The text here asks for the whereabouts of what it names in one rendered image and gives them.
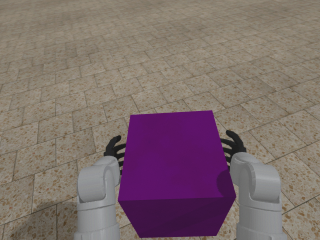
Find left robot forearm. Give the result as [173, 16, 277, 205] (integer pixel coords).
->
[73, 155, 121, 240]

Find carton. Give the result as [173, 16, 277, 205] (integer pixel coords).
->
[118, 110, 237, 238]

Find right robot hand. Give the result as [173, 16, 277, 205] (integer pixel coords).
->
[220, 130, 247, 172]

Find left robot hand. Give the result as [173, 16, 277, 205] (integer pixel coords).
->
[103, 135, 126, 175]

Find right robot forearm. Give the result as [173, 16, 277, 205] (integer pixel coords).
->
[230, 152, 288, 240]

